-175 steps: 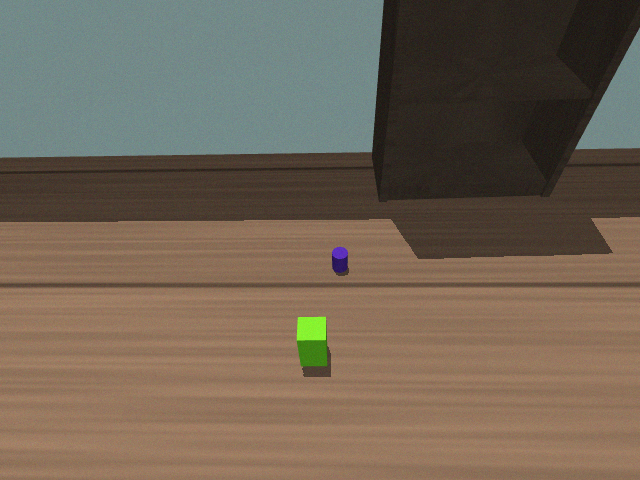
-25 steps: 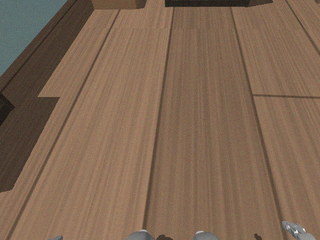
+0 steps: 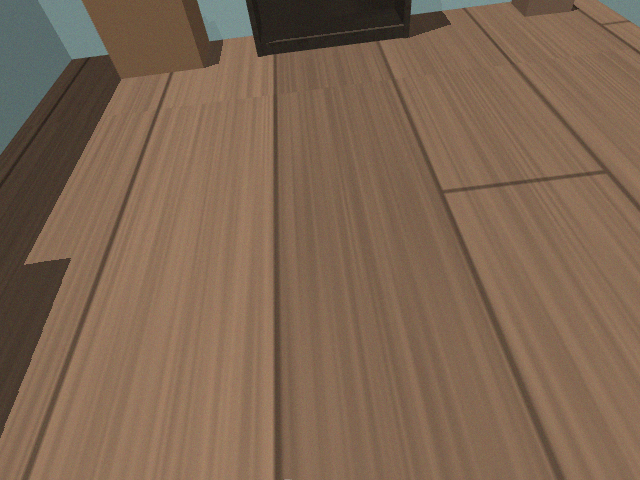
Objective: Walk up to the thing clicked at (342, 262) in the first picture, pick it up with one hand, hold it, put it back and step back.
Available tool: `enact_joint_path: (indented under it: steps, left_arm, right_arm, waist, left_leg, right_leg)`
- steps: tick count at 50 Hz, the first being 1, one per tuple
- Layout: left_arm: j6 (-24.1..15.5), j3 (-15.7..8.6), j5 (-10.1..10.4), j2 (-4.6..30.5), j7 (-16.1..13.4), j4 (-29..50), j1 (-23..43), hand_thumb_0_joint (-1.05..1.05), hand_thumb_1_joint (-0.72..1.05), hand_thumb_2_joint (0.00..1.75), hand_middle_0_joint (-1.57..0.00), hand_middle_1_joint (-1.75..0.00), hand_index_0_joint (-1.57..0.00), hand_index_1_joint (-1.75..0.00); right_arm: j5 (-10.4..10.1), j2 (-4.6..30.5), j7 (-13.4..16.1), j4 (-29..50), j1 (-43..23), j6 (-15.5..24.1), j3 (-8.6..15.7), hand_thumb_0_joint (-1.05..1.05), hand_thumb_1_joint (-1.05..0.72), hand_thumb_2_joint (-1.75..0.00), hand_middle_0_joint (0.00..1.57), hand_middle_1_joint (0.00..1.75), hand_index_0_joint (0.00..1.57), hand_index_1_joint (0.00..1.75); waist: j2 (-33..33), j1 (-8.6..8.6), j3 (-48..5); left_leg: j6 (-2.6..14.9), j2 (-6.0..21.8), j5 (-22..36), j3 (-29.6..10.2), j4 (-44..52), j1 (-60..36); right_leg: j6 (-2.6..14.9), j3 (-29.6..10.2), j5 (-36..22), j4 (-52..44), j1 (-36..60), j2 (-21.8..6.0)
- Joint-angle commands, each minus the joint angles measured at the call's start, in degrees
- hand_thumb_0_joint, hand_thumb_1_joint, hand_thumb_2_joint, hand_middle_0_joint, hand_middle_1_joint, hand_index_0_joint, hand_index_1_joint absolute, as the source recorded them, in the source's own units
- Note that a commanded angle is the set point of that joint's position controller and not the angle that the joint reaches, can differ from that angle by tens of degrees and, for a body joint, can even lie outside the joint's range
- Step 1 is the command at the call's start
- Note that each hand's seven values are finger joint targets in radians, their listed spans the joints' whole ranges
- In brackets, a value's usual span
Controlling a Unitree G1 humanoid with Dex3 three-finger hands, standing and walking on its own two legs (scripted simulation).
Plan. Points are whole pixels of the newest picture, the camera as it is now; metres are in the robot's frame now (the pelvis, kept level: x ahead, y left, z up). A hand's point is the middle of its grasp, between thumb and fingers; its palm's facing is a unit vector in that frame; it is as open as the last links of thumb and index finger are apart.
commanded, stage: walk up
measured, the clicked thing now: out of the picture +0.00 +1.03 -0.70
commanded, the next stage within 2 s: stand in 0.78 s
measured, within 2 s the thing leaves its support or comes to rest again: neither
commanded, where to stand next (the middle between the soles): +0.09 +0.02 m, yaw -2 degrees
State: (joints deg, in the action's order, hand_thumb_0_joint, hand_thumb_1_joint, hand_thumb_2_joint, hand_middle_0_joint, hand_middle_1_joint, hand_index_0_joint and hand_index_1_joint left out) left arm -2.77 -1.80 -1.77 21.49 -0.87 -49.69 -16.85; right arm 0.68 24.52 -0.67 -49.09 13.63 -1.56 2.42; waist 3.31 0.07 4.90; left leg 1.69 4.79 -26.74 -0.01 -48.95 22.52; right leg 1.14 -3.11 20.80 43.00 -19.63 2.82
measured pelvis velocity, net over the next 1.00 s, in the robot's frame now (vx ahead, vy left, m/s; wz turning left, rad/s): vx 0.01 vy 0.03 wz -0.06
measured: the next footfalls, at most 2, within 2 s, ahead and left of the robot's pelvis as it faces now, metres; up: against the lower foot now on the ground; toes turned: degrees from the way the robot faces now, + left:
none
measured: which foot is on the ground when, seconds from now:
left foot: down 0.00-1.00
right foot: down 0.00-1.00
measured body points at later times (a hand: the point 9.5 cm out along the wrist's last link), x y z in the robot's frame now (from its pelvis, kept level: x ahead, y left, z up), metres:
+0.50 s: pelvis +0.00 +0.02 +0.02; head +0.01 +0.02 +0.47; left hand +0.12 +0.32 -0.10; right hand +0.06 -0.29 -0.11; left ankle +0.02 +0.16 -0.71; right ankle +0.03 -0.11 -0.71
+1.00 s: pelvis +0.01 +0.03 +0.03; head +0.02 +0.02 +0.48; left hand +0.13 +0.32 -0.10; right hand +0.07 -0.28 -0.10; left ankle +0.02 +0.16 -0.71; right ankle +0.03 -0.12 -0.71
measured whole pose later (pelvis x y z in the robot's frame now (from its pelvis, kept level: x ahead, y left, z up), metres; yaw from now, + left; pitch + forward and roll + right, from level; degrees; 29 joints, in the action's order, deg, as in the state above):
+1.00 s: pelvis +0.01 +0.03 +0.03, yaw -3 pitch -3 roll +0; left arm -1.0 -0.1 -0.2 19.6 0.0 -64.7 -3.4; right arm 0.5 20.5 -0.5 -65.0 4.2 0.0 0.7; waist -0.1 1.0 4.1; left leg -1.5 2.9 -11.4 4.4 -21.4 7.0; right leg -1.8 -7.4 10.5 22.8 -9.5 0.4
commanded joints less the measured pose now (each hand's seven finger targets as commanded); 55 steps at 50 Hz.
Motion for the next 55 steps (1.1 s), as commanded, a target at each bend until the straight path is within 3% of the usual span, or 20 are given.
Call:
enact_joint_path:
  steps: [1, 2, 3, 4, 5, 6, 8, 9, 10, 12, 14, 16, 19, 34, 38, 39, 40, 44, 48, 55]
  left_arm:
    - [-1.14, -3.99, 0.6, 15.98, -0.78, 4.32, 6.12, 0.0, 0.9, 0.9, -0.2, -0.3, -0.2, -0.3]
    - [-0.81, -3.67, 0.84, 14.53, -0.66, 4.18, 7.27, 0.0, 0.9, 0.9, -0.2, -0.3, -0.2, -0.3]
    - [-0.76, -3.05, 1.21, 12.6, -0.56, 3.99, 7.27, 0.0, 0.9, 0.9, -0.2, -0.3, -0.2, -0.3]
    - [-0.76, -2.49, 1.67, 10.83, -0.5, 3.75, 6.1, 0.0, 0.9, 0.9, -0.2, -0.3, -0.2, -0.3]
    - [-0.55, -2.46, 2.08, 10.98, -0.69, 1.6, 4.13, 0.0, 0.9, 0.9, -0.2, -0.3, -0.2, -0.3]
    - [-0.56, -2.77, 1.7, 12.11, -0.85, -0.35, 2.44, 0.0, 0.9, 0.9, -0.2, -0.3, -0.2, -0.3]
    - [-1.14, -3.04, 1.22, 13.08, -0.54, -1.71, 2.66, 0.0, 0.9, 0.9, -0.2, -0.3, -0.2, -0.3]
    - [-1.34, -3.13, 1.11, 13.84, -0.32, -1.81, 4.57, 0.0, 0.9, 0.9, -0.2, -0.3, -0.2, -0.3]
    - [-1.29, -3.25, 1.2, 14.93, -0.26, -1.77, 6.47, 0.0, 0.9, 0.9, -0.2, -0.3, -0.2, -0.3]
    - [-0.85, -2.7, 1.63, 14.48, -0.16, -1.94, 9.95, 0.0, 0.9, 0.9, -0.2, -0.3, -0.2, -0.3]
    - [-0.73, -2.04, 1.82, 12.35, -0.15, -3.25, 9.37, 0.0, 0.9, 0.9, -0.2, -0.3, -0.2, -0.3]
    - [-0.85, -1.81, 1.75, 12.13, -0.2, -4.99, 8.26, 0.0, 0.9, 0.9, -0.2, -0.3, -0.2, -0.3]
    - [-0.66, -1.78, 1.88, 12.54, -0.13, -5.99, 10.51, 0.0, 0.9, 0.9, -0.2, -0.3, -0.2, -0.3]
    - [-0.2, -0.67, 1.61, 11.71, -0.29, -10.64, 13.85, 0.0, 0.9, 0.9, -0.2, -0.3, -0.2, -0.3]
    - [0.0, -0.61, 1.61, 11.61, -0.31, -11.2, 14.59, 0.0, 0.9, 0.9, -0.2, -0.3, -0.2, -0.3]
    - [0.18, -0.37, 1.41, 11.4, -0.08, -11.35, 15.78, 0.0, 0.9, 0.9, -0.2, -0.3, -0.2, -0.3]
    - [0.23, -0.39, 1.53, 11.02, 0.03, -11.46, 14.94, 0.0, 0.9, 0.9, -0.2, -0.3, -0.2, -0.3]
    - [0.39, -0.44, 1.7, 11.0, 0.05, -12.18, 14.51, 0.0, 0.9, 0.9, -0.2, -0.3, -0.2, -0.3]
    - [0.9, -0.42, 1.67, 10.68, 0.15, -12.49, 14.83, 0.0, 0.9, 0.9, -0.2, -0.3, -0.2, -0.3]
    - [0.76, -0.53, 1.38, 10.83, 0.26, -12.44, 15.62, 0.0, 0.9, 0.9, -0.2, -0.3, -0.2, -0.3]
  right_arm:
    - [-0.08, 8.74, 0.42, 1.32, 1.36, 2.54, 2.76, 0.0, -0.9, -0.9, 0.2, 0.3, 0.2, 0.3]
    - [-0.05, 8.71, 0.53, 0.03, 3.1, 3.11, 2.8, 0.0, -0.9, -0.9, 0.2, 0.3, 0.2, 0.3]
    - [0.37, 10.01, 0.74, -0.63, 3.65, 3.6, 3.08, 0.0, -0.9, -0.9, 0.2, 0.3, 0.2, 0.3]
    - [0.73, 11.95, 0.93, -0.31, 2.28, 4.13, 3.34, 0.0, -0.9, -0.9, 0.2, 0.3, 0.2, 0.3]
    - [0.18, 13.81, 0.64, 0.05, -1.94, 4.11, 3.18, 0.0, -0.9, -0.9, 0.2, 0.3, 0.2, 0.3]
    - [0.09, 13.22, 0.32, 0.31, -5.67, 3.96, 2.89, 0.0, -0.9, -0.9, 0.2, 0.3, 0.2, 0.3]
    - [0.19, 10.99, 0.06, -0.35, -6.78, 3.55, 1.6, 0.0, -0.9, -0.9, 0.2, 0.3, 0.2, 0.3]
    - [-0.12, 9.8, -0.01, -0.64, -6.54, 3.38, 1.29, 0.0, -0.9, -0.9, 0.2, 0.3, 0.2, 0.3]
    - [-0.03, 9.16, 0.11, -1.75, -5.04, 3.32, 1.14, 0.0, -0.9, -0.9, 0.2, 0.3, 0.2, 0.3]
    - [0.07, 9.32, 0.13, -4.19, -3.09, 3.48, 1.08, 0.0, -0.9, -0.9, 0.2, 0.3, 0.2, 0.3]
    - [-0.11, 10.22, 0.04, -4.75, -5.12, 3.95, 1.23, 0.0, -0.9, -0.9, 0.2, 0.3, 0.2, 0.3]
    - [-0.2, 9.96, 0.0, -4.93, -6.94, 4.03, 0.8, 0.0, -0.9, -0.9, 0.2, 0.3, 0.2, 0.3]
    - [-0.44, 9.55, 0.31, -6.33, -6.74, 3.89, 0.68, 0.0, -0.9, -0.9, 0.2, 0.3, 0.2, 0.3]
    - [-0.54, 9.07, 0.17, -10.19, -11.12, 2.9, 1.13, 0.0, -0.9, -0.9, 0.2, 0.3, 0.2, 0.3]
    - [-0.57, 8.81, 0.11, -10.78, -12.0, 2.64, 1.3, 0.0, -0.9, -0.9, 0.2, 0.3, 0.2, 0.3]
    - [-0.4, 8.31, 0.4, -10.7, -12.23, 2.72, 0.88, 0.0, -0.9, -0.9, 0.2, 0.3, 0.2, 0.3]
    - [-0.33, 8.97, 0.47, -10.89, -12.65, 2.86, 1.01, 0.0, -0.9, -0.9, 0.2, 0.3, 0.2, 0.3]
    - [-0.42, 8.76, 0.82, -11.83, -12.23, 2.97, 1.11, 0.0, -0.9, -0.9, 0.2, 0.3, 0.2, 0.3]
    - [-0.19, 8.63, 0.72, -12.44, -13.41, 3.05, 0.86, 0.0, -0.9, -0.9, 0.2, 0.3, 0.2, 0.3]
    - [-0.14, 7.91, 0.56, -13.02, -12.29, 3.07, 0.73, 0.0, -0.9, -0.9, 0.2, 0.3, 0.2, 0.3]
  waist:
    - [-12.73, 2.31, -3.75]
    - [-11.64, 3.02, -5.0]
    - [-8.29, 3.13, -6.58]
    - [-3.32, 2.04, -7.75]
    - [1.08, -0.12, -7.08]
    - [0.81, -1.95, -5.51]
    - [-1.92, -2.22, -4.79]
    - [-3.46, -1.13, -3.01]
    - [-4.77, 0.04, -2.18]
    - [-2.62, 1.58, -0.48]
    - [-0.21, 0.21, -1.91]
    - [-1.51, -0.94, -4.04]
    - [-3.13, 0.06, -4.86]
    - [-4.17, 0.79, -6.37]
    - [-4.7, 0.89, -5.19]
    - [-5.21, 1.56, -4.98]
    - [-4.43, 0.95, -6.69]
    - [-4.56, 1.07, -10.24]
    - [-2.74, 0.34, -6.93]
    - [-2.97, 0.88, -6.96]
  left_leg:
    - [0.26, -2.03, 5.19, 1.84, 10.73, -7.97]
    - [0.17, -2.22, 8.18, 1.49, 16.06, -11.28]
    - [1.28, 0.74, 10.23, -2.71, 18.61, -13.71]
    - [3.72, 6.29, 10.96, -11.11, 22.31, -14.21]
    - [7.98, 11.29, 5.17, -17.09, 24.56, -7.3]
    - [8.82, 12.33, 1.73, -16.14, 24.49, -2.48]
    - [4.2, 5.62, 1.57, -7.32, 20.84, 0.42]
    - [1.78, 1.56, 2.33, -3.63, 17.69, 0.5]
    - [0.46, -0.02, 2.53, -1.74, 15.94, -1.28]
    - [0.66, 0.26, 1.88, -2.58, 19.38, -6.08]
    - [2.26, 3.29, 5.0, -5.53, 23.58, -7.35]
    - [3.11, 4.93, 7.52, -5.81, 24.13, -6.32]
    - [1.76, 3.59, 11.26, -3.12, 23.73, -8.07]
    - [1.42, 3.95, 13.32, 0.1, 26.56, -16.73]
    - [0.84, 3.47, 12.17, 0.72, 27.24, -18.2]
    - [0.19, 3.77, 17.17, -1.93, 29.49, -16.22]
    - [-0.12, 3.59, 21.05, -1.11, 28.99, -17.7]
    - [-0.44, 3.68, 26.1, -0.49, 28.61, -21.22]
    - [-0.78, 3.49, 18.55, -1.48, 31.9, -18.57]
    - [-1.02, 3.44, 18.66, -1.45, 32.64, -18.47]
  right_leg:
    - [7.78, -15.29, -6.67, -14.0, -4.67, -10.58]
    - [6.45, -12.87, -8.14, -11.19, -4.66, -9.22]
    - [4.63, -10.83, -9.92, -7.95, -5.66, -8.01]
    - [2.63, -8.5, -9.31, -3.45, -6.77, -4.74]
    - [1.23, -2.93, -0.53, -0.88, -1.73, -0.98]
    - [1.22, -1.4, 4.6, -1.98, 3.09, -1.32]
    - [2.71, -8.2, 1.01, -11.59, 7.0, -4.06]
    - [4.36, -13.48, -0.54, -14.01, 4.79, -6.19]
    - [5.61, -17.57, 1.0, -15.64, 1.79, -8.7]
    - [5.14, -16.73, 2.51, -16.57, -3.67, -8.79]
    - [3.24, -9.72, -5.84, -13.06, -0.83, -4.63]
    - [2.35, -7.63, -10.71, -12.23, 4.23, -3.99]
    - [2.48, -9.46, -14.35, -13.4, 5.34, -5.35]
    - [1.28, -9.9, -18.71, -18.56, 4.92, -6.49]
    - [1.27, -10.7, -16.56, -20.7, 3.16, -6.64]
    - [0.19, -9.09, -21.67, -21.16, 6.07, -7.35]
    - [-0.18, -8.71, -25.65, -20.91, 7.81, -7.63]
    - [-0.2, -7.72, -29.83, -21.14, 10.63, -8.17]
    - [-0.45, -7.54, -21.05, -23.75, 9.79, -7.64]
    - [-0.51, -7.08, -21.26, -25.04, 10.5, -8.27]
